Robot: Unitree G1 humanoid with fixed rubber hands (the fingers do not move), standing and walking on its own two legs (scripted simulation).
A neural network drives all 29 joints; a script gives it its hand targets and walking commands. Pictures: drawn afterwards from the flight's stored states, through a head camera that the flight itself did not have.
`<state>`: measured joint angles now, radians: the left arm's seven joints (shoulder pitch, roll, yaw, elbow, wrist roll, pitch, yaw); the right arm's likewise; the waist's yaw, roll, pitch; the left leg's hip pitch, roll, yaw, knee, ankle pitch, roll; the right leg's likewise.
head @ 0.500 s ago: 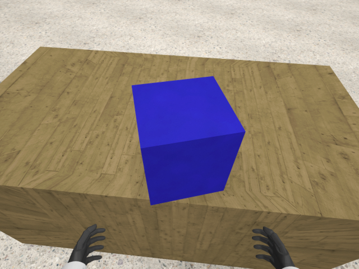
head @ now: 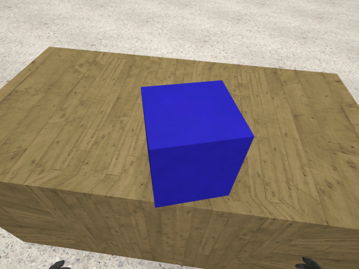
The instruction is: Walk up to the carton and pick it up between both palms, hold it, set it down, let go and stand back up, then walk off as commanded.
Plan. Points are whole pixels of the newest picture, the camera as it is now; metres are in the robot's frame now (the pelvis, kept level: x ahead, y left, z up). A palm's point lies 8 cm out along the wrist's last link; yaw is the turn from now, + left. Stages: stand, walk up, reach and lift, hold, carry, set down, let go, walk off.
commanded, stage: stand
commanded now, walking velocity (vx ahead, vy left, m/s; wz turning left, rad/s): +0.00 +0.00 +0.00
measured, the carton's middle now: (187, 145) +0.41 -0.01 +0.03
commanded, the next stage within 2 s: walk off in 1.78 s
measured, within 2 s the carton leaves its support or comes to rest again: neither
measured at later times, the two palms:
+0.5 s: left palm out of the picture +0.08 +0.30 -0.11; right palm out of the picture +0.09 -0.30 -0.10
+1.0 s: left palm out of the picture +0.08 +0.30 -0.11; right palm out of the picture +0.08 -0.30 -0.10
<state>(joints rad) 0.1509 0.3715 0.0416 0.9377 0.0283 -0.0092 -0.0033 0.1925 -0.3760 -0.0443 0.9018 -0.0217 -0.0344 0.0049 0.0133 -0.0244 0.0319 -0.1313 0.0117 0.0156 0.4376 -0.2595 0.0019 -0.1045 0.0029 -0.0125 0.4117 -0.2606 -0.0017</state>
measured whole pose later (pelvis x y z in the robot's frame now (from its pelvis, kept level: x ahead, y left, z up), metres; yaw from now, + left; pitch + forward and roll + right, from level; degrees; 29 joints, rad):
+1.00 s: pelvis -0.01 +0.00 +0.01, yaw +0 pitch -3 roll +0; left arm 0.09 0.36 -0.01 1.11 0.01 -0.02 0.00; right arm 0.12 -0.36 -0.02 1.06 -0.01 -0.01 -0.01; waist 0.01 0.00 0.05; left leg -0.08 0.01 0.02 0.32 -0.19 0.00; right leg -0.07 0.00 0.00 0.32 -0.20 0.00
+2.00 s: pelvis -0.01 +0.00 +0.00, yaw -1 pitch -2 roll +0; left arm 0.09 0.37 0.02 1.07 0.00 0.00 0.01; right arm 0.10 -0.36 -0.03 1.05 -0.01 0.00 -0.01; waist 0.00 0.00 0.06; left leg -0.11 0.01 0.03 0.35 -0.20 -0.01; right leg -0.11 0.00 0.01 0.36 -0.21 0.00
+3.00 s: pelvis -0.25 -0.01 -0.05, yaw -5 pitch -2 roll -1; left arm 0.17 0.47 0.08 0.74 0.01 0.04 0.00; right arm 0.12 -0.45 -0.09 0.69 -0.01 0.04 -0.02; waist 0.01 0.00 0.24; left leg -0.48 0.06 -0.07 0.85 -0.33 -0.07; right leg -0.29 0.08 0.08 0.83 -0.51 -0.03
